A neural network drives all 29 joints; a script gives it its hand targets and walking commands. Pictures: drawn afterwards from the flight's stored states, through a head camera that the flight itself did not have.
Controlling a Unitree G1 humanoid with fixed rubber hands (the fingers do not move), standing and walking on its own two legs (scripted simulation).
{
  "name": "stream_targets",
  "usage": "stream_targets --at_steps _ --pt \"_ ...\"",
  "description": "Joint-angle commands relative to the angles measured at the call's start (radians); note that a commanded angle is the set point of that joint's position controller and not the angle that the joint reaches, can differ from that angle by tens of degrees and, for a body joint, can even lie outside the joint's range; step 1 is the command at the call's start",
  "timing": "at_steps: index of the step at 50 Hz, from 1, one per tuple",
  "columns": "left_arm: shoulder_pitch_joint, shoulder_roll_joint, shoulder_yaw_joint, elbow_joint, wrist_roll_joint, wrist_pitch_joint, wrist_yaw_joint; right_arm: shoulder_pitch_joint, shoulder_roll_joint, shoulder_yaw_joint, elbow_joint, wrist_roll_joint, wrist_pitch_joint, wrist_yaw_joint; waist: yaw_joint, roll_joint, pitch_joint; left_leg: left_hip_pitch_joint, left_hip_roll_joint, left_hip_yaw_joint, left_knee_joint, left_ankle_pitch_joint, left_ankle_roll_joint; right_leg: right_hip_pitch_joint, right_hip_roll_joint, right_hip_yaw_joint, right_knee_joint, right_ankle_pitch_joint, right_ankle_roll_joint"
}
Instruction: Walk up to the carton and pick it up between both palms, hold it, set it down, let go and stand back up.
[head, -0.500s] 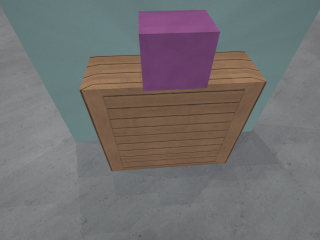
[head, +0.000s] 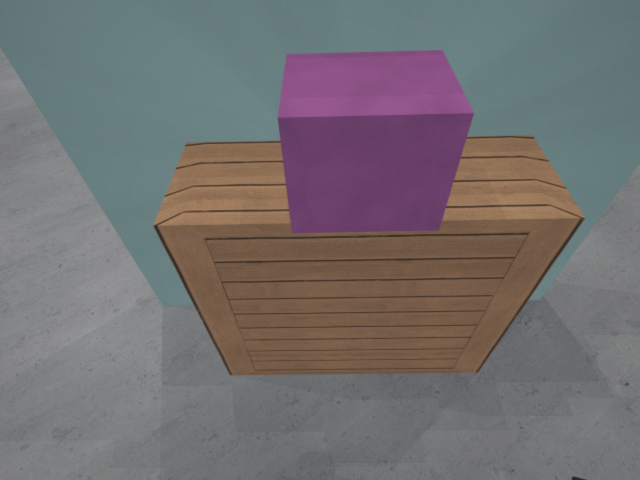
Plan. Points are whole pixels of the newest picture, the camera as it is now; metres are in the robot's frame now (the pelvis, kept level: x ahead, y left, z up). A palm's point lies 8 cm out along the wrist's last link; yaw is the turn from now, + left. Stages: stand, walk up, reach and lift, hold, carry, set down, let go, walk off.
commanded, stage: walk up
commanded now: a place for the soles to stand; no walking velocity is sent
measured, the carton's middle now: (364, 144) +0.66 -0.04 +0.07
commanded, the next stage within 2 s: none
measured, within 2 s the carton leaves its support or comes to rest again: neither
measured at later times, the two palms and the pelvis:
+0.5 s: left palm (120, 430) +0.21 +0.27 -0.03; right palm (633, 419) +0.24 -0.39 -0.08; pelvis +0.15 -0.07 +0.02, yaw -1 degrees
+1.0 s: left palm (186, 331) +0.36 +0.24 -0.07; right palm (616, 347) +0.36 -0.43 -0.09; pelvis +0.28 -0.09 -0.01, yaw -2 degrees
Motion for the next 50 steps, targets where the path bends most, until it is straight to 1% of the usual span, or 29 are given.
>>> stream_targets --at_steps 1,2,3,4,5,8,10,12,13,14,15,16,19,20,23,24,26,32,34,35,36,37,39,42,44,45,46,47,50 --pt "0.033 0.091 0.000 -0.143 -0.007 0.007 0.006 0.263 -0.303 -0.161 -0.023 -0.036 -0.024 -0.045 -0.144 0.241 -0.159 0.459 0.273 -0.444 -0.107 -0.074 0.183 -0.417 -0.003 -0.010 0.615 0.011 -0.013" --pt "-0.018 0.163 0.022 -0.127 -0.009 0.012 0.012 0.261 -0.325 -0.159 -0.032 -0.009 -0.021 -0.044 -0.149 0.106 -0.083 0.396 0.377 -0.771 -0.242 -0.192 0.306 -0.596 0.050 0.127 0.662 -0.145 0.008" --pt "-0.006 0.214 0.031 -0.130 -0.002 0.017 0.016 0.207 -0.319 -0.158 -0.028 0.026 -0.016 -0.048 -0.104 0.061 -0.005 0.328 0.422 -0.750 -0.261 -0.406 0.343 -0.632 -0.035 0.181 0.683 -0.111 -0.001" --pt "0.001 0.244 0.033 -0.102 0.000 0.022 0.008 0.125 -0.295 -0.141 -0.043 0.026 -0.014 -0.049 -0.090 -0.033 -0.042 0.271 0.397 -0.659 -0.253 -0.461 0.311 -0.581 -0.077 0.197 0.613 -0.135 0.004" --pt "-0.017 0.223 0.049 -0.098 -0.002 0.014 0.003 0.106 -0.250 -0.132 -0.060 0.001 -0.008 -0.049 -0.082 0.054 0.005 0.194 0.312 -0.494 -0.228 -0.381 0.261 -0.549 -0.082 0.165 0.483 -0.169 -0.005" --pt "-0.003 0.210 0.061 -0.082 0.024 0.015 -0.018 0.081 -0.265 -0.122 -0.013 -0.015 -0.002 -0.031 -0.092 0.171 0.005 0.013 0.238 -0.387 -0.271 -0.482 0.228 -0.387 -0.043 0.073 0.278 -0.084 0.015" --pt "0.064 0.184 0.063 -0.068 0.025 0.008 -0.023 -0.005 -0.278 -0.132 -0.035 -0.012 -0.004 -0.027 -0.043 0.200 -0.014 -0.068 0.252 -0.340 -0.252 -0.513 0.210 -0.292 -0.036 0.055 0.182 0.023 0.011" --pt "0.216 0.191 0.089 -0.009 0.018 -0.012 -0.017 -0.067 -0.210 -0.111 -0.051 -0.013 0.009 -0.020 0.060 0.119 -0.092 -0.195 0.122 -0.155 -0.034 -0.420 0.105 0.099 -0.001 0.030 -0.034 0.192 -0.004" --pt "0.321 0.252 0.103 0.027 0.035 -0.016 0.003 -0.055 -0.110 -0.084 -0.053 -0.017 0.013 -0.024 0.114 -0.099 -0.145 -0.336 0.019 -0.072 0.232 -0.456 0.045 0.255 -0.033 0.135 -0.113 0.066 0.005" --pt "0.349 0.379 0.139 0.000 0.036 -0.029 0.012 -0.020 -0.044 -0.068 -0.087 -0.011 0.020 -0.035 0.126 -0.337 -0.114 -0.478 -0.109 -0.008 0.557 -0.464 0.002 0.223 -0.362 0.704 -0.419 -0.482 -0.010" --pt "0.200 0.360 0.117 -0.036 0.039 -0.026 0.016 -0.048 -0.161 -0.096 -0.047 0.002 0.030 -0.050 0.069 -0.192 -0.018 -0.492 -0.074 -0.082 0.637 -0.318 -0.002 0.099 -0.374 0.784 -0.470 -0.575 -0.037" --pt "0.124 0.329 0.107 -0.054 0.032 -0.026 0.018 0.004 -0.183 -0.091 -0.026 0.006 0.025 -0.046 0.030 -0.101 0.049 -0.435 -0.018 -0.075 0.605 -0.216 -0.003 0.028 -0.345 0.649 -0.433 -0.514 -0.055" --pt "0.132 0.228 0.071 -0.031 0.018 -0.027 0.017 0.088 -0.177 -0.101 -0.005 0.005 0.008 -0.017 -0.007 -0.089 -0.011 -0.316 0.021 -0.020 0.473 -0.138 -0.014 0.059 -0.234 0.404 -0.382 -0.122 -0.076" --pt "0.091 0.217 0.067 -0.026 0.022 -0.024 0.012 0.100 -0.162 -0.111 0.035 0.004 0.012 -0.015 -0.024 -0.158 0.000 -0.251 0.019 0.002 0.457 -0.107 -0.034 -0.020 -0.196 0.315 -0.402 -0.094 -0.083" --pt "0.108 0.229 0.079 -0.050 0.015 -0.019 0.008 0.071 -0.162 -0.106 0.023 -0.001 0.014 -0.008 -0.008 -0.090 -0.007 -0.258 0.039 0.028 0.340 -0.071 -0.039 0.092 -0.215 0.292 -0.397 0.026 -0.087" --pt "0.095 0.231 0.069 -0.059 0.009 -0.013 0.007 0.028 -0.145 -0.090 -0.014 -0.004 0.011 -0.007 0.010 -0.153 0.012 -0.220 0.036 0.065 0.270 -0.082 -0.056 0.036 -0.204 0.216 -0.380 0.016 -0.143" --pt "0.157 0.214 0.059 -0.052 0.009 -0.007 0.003 -0.033 -0.125 -0.082 -0.033 -0.009 0.012 -0.008 0.040 -0.176 0.013 -0.247 0.026 0.060 0.238 -0.098 -0.046 0.113 -0.198 0.219 -0.353 0.111 -0.139" --pt "0.113 0.200 0.050 -0.081 0.009 0.027 0.000 -0.027 -0.077 -0.071 -0.043 -0.012 -0.015 -0.021 0.043 -0.166 -0.111 -0.024 -0.012 0.187 -0.082 -0.008 -0.019 0.189 -0.186 0.092 -0.127 0.626 -0.132" --pt "0.070 0.194 0.040 -0.092 0.002 0.042 -0.002 0.120 -0.135 -0.109 0.004 -0.023 -0.012 -0.050 -0.041 -0.116 -0.154 0.262 -0.069 0.223 -0.127 0.050 -0.006 0.017 -0.143 0.027 0.100 0.582 -0.100" --pt "0.065 0.156 0.023 -0.110 -0.004 0.046 -0.002 0.188 -0.185 -0.128 0.005 -0.014 -0.016 -0.054 -0.083 -0.073 -0.158 0.376 0.002 0.055 -0.089 -0.042 0.052 -0.169 -0.100 0.004 0.264 0.421 -0.067" --pt "0.055 0.090 -0.004 -0.139 -0.012 0.034 0.008 0.240 -0.270 -0.144 -0.019 -0.034 -0.020 -0.066 -0.116 0.175 -0.150 0.478 0.277 -0.400 -0.101 0.031 0.170 -0.418 -0.033 -0.011 0.529 0.139 -0.010" --pt "0.066 0.141 0.001 -0.120 -0.003 0.044 0.015 0.235 -0.332 -0.155 -0.042 0.001 -0.017 -0.072 -0.104 0.124 -0.126 0.396 0.418 -0.717 -0.198 0.001 0.305 -0.567 0.036 0.094 0.604 -0.171 0.012" --pt "0.037 0.205 0.029 -0.101 0.010 0.041 0.024 0.129 -0.297 -0.141 -0.037 0.009 -0.007 -0.067 -0.073 0.090 0.008 0.208 0.396 -0.586 -0.178 -0.127 0.338 -0.542 -0.081 0.156 0.539 -0.188 0.011" --pt "0.098 0.148 0.034 -0.055 0.004 0.024 0.020 0.029 -0.234 -0.103 -0.037 -0.024 0.013 -0.065 -0.042 0.175 0.013 -0.007 0.251 -0.285 -0.067 0.303 0.206 -0.234 -0.048 0.076 0.165 -0.069 -0.002" --pt "0.183 0.118 0.041 -0.001 0.013 0.002 0.037 -0.044 -0.158 -0.071 -0.037 -0.007 0.027 -0.051 0.022 0.161 -0.081 -0.082 0.136 -0.116 0.145 0.299 0.117 0.042 0.002 0.011 -0.102 0.201 0.004" --pt "0.178 0.188 0.046 0.004 0.037 -0.004 0.049 0.015 -0.079 -0.055 -0.024 0.000 0.033 -0.055 0.017 -0.041 -0.100 -0.145 0.029 -0.071 0.282 0.070 0.052 0.103 -0.059 0.124 -0.164 0.271 0.001" --pt "0.118 0.286 0.071 -0.050 0.033 -0.008 0.050 0.007 -0.026 -0.030 -0.061 0.004 0.035 -0.060 0.002 -0.224 -0.129 -0.204 -0.061 -0.011 0.381 -0.341 -0.005 0.006 -0.395 0.568 -0.296 0.383 -0.078" --pt "0.039 0.287 0.065 -0.037 0.018 -0.007 0.044 -0.031 -0.125 -0.063 -0.035 0.008 0.054 -0.077 -0.012 -0.064 -0.073 -0.110 -0.035 -0.060 0.470 -0.436 -0.010 -0.114 -0.438 0.552 -0.272 0.357 -0.183" --pt "0.042 0.203 0.039 -0.027 0.007 0.009 0.056 0.017 -0.107 -0.057 -0.010 0.014 0.042 -0.076 -0.016 -0.159 -0.045 -0.162 0.015 0.019 0.336 -0.342 -0.014 0.072 -0.292 0.310 -0.095 0.758 -0.161"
